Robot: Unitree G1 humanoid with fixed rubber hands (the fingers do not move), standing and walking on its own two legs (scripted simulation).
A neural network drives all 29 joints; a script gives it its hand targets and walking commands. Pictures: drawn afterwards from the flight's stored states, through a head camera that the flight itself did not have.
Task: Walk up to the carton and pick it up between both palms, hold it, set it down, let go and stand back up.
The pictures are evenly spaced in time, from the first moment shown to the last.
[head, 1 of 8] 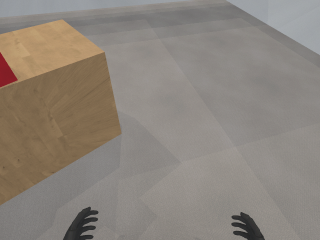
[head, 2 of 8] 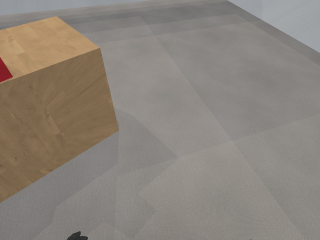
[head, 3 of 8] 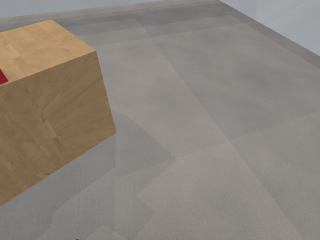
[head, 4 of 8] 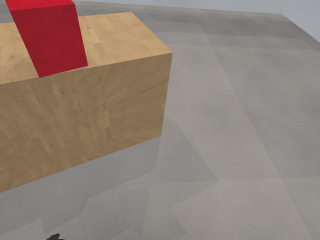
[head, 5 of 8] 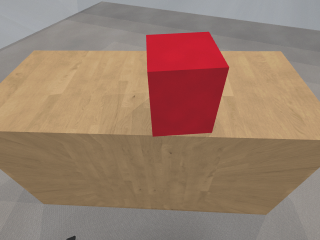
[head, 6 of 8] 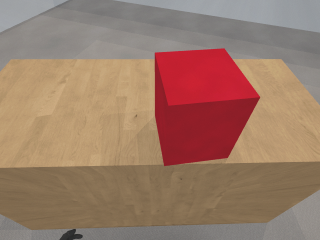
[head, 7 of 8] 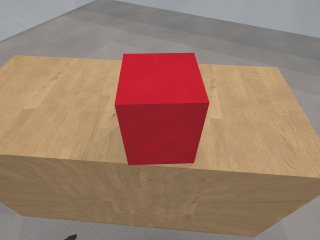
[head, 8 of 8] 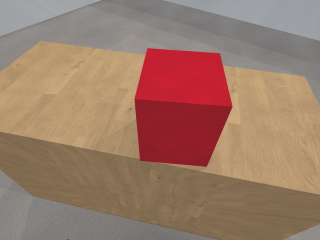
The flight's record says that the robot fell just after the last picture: no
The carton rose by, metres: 0.00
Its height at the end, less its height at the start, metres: +0.00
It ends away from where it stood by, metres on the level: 0.00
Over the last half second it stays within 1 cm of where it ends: yes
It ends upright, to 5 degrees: yes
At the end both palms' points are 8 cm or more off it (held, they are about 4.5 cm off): yes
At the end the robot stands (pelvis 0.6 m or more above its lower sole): yes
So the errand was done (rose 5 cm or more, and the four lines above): no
